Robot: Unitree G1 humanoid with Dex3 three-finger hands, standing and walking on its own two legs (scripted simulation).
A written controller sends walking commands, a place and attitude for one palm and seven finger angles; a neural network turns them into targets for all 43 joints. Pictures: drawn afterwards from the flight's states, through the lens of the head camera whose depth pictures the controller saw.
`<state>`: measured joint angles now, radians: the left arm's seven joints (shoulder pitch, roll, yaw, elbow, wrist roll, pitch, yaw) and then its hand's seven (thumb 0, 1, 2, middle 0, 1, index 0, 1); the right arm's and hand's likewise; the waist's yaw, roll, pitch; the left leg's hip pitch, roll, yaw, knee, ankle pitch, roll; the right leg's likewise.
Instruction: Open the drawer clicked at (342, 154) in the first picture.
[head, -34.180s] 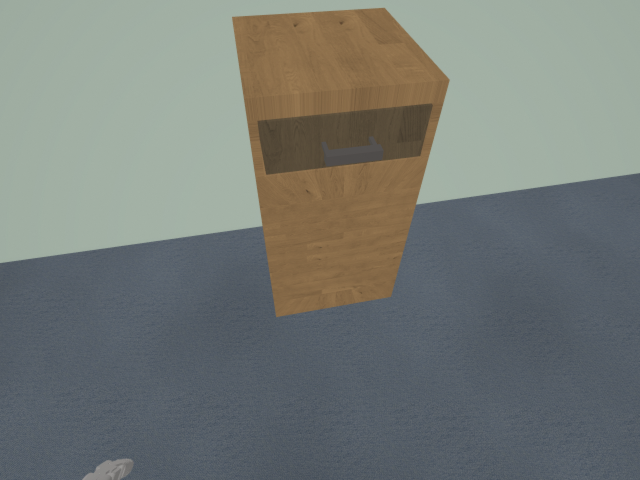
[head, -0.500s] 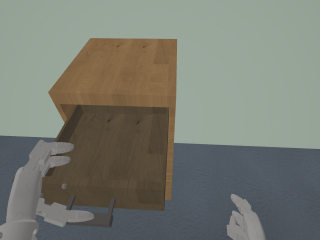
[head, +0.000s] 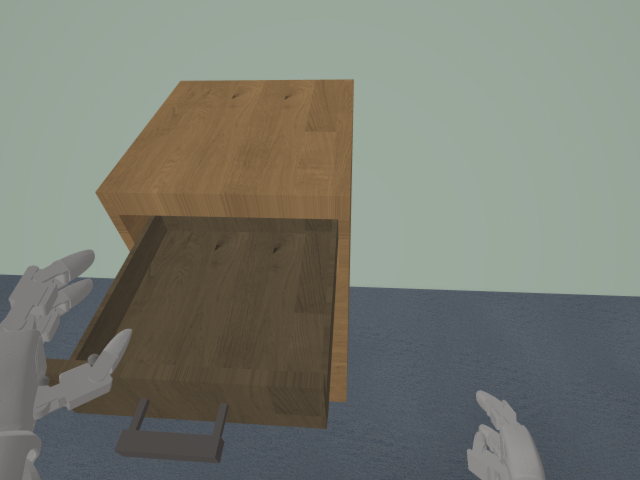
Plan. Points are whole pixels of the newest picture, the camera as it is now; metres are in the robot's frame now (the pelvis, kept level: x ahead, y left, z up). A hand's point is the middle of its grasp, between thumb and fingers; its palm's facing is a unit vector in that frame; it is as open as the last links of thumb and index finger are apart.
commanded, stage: draw the hand back to the body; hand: left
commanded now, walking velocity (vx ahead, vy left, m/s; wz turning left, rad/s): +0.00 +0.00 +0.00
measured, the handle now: (176, 427) +0.19 +0.23 -0.05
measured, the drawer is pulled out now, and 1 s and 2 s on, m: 0.30 0.30 0.30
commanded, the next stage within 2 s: step back with the hand held close in 0.30 s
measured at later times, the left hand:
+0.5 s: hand (84, 363) +0.17 +0.24 +0.16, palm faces +0.39 -0.81 -0.45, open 7.4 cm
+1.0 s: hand (36, 418) +0.13 +0.27 +0.14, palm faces +0.30 -0.82 -0.49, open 7.4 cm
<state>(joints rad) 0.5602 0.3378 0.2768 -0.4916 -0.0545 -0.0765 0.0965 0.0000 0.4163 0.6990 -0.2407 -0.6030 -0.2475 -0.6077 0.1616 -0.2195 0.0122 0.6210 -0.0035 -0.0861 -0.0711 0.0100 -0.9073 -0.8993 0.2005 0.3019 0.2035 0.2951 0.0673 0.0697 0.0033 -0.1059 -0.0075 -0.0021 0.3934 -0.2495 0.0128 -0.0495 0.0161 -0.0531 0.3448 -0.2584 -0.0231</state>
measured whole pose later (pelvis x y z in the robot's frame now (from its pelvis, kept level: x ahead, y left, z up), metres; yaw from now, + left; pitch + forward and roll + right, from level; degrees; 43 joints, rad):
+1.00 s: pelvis -0.07 +0.03 -0.01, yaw +0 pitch +3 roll -1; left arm 0.65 0.42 0.39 -0.65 -0.05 -0.17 0.12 0.01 0.89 0.90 -0.21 -0.30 -0.21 -0.30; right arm 0.14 -0.19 0.00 0.51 0.01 -0.03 -0.07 0.01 -0.91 -0.90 0.20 0.30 0.20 0.30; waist 0.01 -0.03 0.05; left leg -0.38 -0.03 0.01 0.53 -0.20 0.05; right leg -0.33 -0.02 -0.05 0.50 -0.22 0.01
